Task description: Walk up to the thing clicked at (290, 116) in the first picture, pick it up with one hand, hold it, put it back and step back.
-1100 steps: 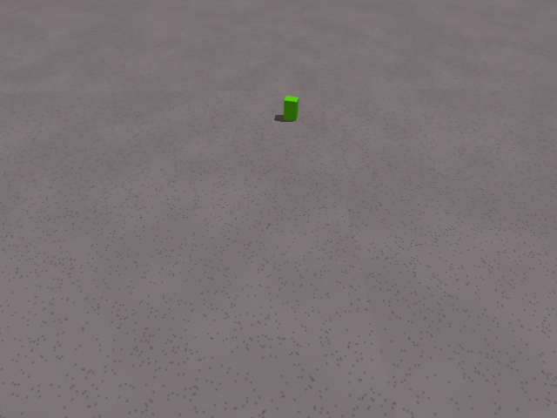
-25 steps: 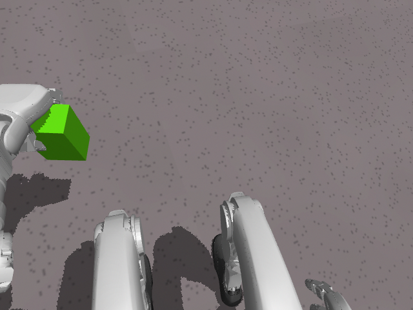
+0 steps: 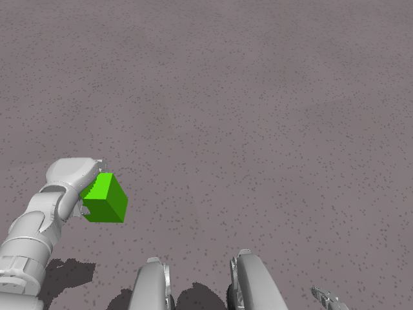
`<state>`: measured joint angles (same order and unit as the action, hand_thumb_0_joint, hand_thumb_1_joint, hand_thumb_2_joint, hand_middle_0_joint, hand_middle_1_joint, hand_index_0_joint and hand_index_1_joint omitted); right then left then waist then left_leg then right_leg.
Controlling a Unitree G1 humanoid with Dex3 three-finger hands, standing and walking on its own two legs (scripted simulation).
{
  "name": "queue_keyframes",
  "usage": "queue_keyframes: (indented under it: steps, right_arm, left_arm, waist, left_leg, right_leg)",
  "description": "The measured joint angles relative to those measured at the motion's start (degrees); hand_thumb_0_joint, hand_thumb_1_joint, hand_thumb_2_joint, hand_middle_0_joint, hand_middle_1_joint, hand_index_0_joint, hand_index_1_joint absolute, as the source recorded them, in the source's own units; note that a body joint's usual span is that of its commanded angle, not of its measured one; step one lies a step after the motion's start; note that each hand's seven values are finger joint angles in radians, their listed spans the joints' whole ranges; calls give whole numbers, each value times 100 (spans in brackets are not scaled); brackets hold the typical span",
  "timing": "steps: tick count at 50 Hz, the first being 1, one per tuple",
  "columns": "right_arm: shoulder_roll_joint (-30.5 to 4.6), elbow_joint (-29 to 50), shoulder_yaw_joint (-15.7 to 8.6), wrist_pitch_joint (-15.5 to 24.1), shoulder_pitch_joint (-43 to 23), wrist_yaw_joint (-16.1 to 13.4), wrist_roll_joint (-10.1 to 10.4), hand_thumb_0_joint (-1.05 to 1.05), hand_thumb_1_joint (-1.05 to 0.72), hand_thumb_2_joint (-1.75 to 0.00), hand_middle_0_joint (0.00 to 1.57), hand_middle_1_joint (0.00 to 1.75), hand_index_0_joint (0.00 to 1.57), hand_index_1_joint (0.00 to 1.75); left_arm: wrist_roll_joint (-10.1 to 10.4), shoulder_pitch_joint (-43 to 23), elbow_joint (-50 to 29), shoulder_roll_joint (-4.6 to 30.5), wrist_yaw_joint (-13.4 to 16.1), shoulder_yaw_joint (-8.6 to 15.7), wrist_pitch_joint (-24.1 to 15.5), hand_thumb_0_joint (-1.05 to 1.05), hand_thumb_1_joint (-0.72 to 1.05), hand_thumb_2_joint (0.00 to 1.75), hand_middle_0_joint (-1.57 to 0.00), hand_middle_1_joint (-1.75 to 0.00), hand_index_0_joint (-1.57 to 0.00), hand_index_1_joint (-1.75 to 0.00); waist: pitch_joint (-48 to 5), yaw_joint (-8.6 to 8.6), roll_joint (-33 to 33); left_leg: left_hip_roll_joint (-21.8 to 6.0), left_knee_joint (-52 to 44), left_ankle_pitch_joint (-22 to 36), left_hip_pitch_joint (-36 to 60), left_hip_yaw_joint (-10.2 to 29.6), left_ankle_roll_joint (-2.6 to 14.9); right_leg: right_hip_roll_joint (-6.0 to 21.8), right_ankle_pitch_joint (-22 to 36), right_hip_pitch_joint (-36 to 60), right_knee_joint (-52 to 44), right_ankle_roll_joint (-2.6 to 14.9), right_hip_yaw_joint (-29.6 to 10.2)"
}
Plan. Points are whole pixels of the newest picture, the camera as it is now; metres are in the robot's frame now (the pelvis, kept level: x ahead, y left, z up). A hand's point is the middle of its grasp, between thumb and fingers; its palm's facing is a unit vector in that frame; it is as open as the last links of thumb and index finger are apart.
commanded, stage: lift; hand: left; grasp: from the side
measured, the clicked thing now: (100, 199) +0.39 +0.22 -0.11
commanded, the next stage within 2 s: hold in 0.60 s
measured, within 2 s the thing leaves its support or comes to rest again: neither
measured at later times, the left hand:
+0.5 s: hand (72, 171) +0.38 +0.22 +0.04, palm faces -0.45 -0.02 -0.89, open 9.5 cm
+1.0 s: hand (63, 155) +0.39 +0.22 +0.09, palm faces -0.47 -0.01 -0.89, open 9.4 cm
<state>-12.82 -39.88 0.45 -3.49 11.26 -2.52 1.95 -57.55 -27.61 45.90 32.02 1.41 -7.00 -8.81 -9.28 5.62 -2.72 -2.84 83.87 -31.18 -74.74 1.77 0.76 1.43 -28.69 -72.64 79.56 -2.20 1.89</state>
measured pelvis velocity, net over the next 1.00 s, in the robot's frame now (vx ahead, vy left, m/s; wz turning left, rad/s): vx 0.06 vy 0.00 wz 0.00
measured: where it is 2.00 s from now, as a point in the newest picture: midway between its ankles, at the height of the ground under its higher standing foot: outside the picture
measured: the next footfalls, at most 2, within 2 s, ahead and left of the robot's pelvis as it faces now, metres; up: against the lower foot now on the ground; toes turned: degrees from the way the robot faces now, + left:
none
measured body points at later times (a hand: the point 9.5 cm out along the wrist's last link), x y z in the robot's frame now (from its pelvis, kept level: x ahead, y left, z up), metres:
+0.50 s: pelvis +0.04 +0.00 +0.10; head +0.10 +0.00 +0.55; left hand +0.40 +0.22 +0.09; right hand +0.12 -0.27 -0.02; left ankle +0.07 +0.11 -0.58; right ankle +0.08 -0.15 -0.58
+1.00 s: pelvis +0.06 +0.00 +0.13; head +0.10 -0.01 +0.58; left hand +0.41 +0.22 +0.14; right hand +0.17 -0.27 +0.01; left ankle +0.07 +0.11 -0.58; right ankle +0.08 -0.15 -0.58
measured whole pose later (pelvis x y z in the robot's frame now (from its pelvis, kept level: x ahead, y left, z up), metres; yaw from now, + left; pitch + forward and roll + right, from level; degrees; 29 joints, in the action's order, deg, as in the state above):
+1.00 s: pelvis +0.06 +0.00 +0.13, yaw +0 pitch +8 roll -1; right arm -13.8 -40.4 -2.2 -4.0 13.2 -3.9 2.8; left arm -58.3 -19.1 42.5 25.9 -0.8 -11.4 -7.6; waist -4.8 1.8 -1.8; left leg -2.2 42.8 -20.7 -29.8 -2.4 0.3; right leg 1.6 -18.4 -29.7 40.4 -2.1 -0.4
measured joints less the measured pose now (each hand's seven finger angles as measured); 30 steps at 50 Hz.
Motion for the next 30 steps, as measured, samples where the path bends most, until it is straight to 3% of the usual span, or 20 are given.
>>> queue_keyframes:
  steps: [10,18,30]
  right_arm:
    - [-78,-142,-99,215,223,-74,26,0,-92,-91,20,30,20,30]
    - [-111,-186,-204,219,314,-63,40,0,-92,-91,20,30,20,30]
    - [-66,-151,-252,92,394,-79,86,0,-92,-91,20,30,20,30]
  left_arm:
    - [-157,251,394,-325,283,-223,-30,0,-5,72,-70,-68,-71,-69]
    - [-241,334,480,-527,471,-268,75,0,-5,72,-70,-70,-72,-71]
    - [-93,520,247,-607,209,-350,230,0,-5,72,-70,-71,-72,-71]
  waist:
    - [42,-62,53]
    - [179,-113,95]
    - [324,-217,87]
  left_leg:
    - [-2,-1331,339,1442,-95,-31]
    - [1,-2153,539,2338,-199,-41]
    - [19,-3139,791,3400,-328,-40]
  right_leg:
    - [-10,331,1399,-1289,23,-27]
    - [-15,533,2244,-2068,24,-92]
    - [-11,785,3245,-3002,20,-177]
